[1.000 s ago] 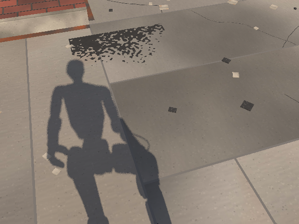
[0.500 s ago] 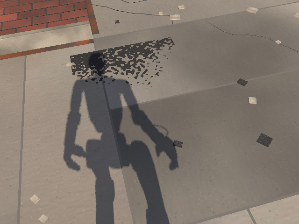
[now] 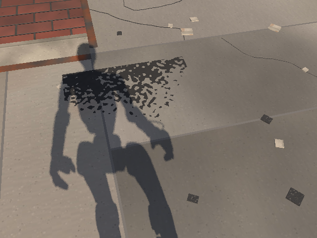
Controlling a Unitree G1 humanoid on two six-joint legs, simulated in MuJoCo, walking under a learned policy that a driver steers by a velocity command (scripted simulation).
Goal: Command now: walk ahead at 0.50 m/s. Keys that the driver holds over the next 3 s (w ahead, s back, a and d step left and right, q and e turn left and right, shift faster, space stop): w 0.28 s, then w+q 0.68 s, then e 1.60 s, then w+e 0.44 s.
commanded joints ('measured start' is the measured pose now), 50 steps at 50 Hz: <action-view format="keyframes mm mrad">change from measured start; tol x32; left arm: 1 16 75 29 -64 7 1 13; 17 -418 42 16 -217 6 -7 -30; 24 150 238 84 -91 35 -19 -16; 50 -23 125 48 -89 40 31 21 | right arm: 1 30 -69 -10 -22 -14 -13 5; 24 335 -15 13 47 23 4 -38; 45 -170 -48 -27 -177 19 66 21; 50 268 -277 -122 -88 10 71 -16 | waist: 1 9 114 -69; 19 -53 98 53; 24 111 -275 -471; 33 -24 -46 -4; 50 -146 183 -224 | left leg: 1 195 247 -305 -317 32 150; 19 428 289 -205 -248 244 119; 22 245 178 -143 160 421 53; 25 -376 41 -209 847 -395 -20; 45 -325 123 -9 181 47 16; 50 532 183 -256 56 255 178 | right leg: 1 -201 -110 38 -5 117 -8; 18 -300 -40 -16 -674 371 17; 22 335 -41 -3 -682 347 -67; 24 832 -415 669 -840 178 -257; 29 241 -244 141 -1007 221 -111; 39 276 -227 -171 -1077 405 -107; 48 459 -256 -294 -663 1043 -42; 50 41 -133 -297 -88 383 49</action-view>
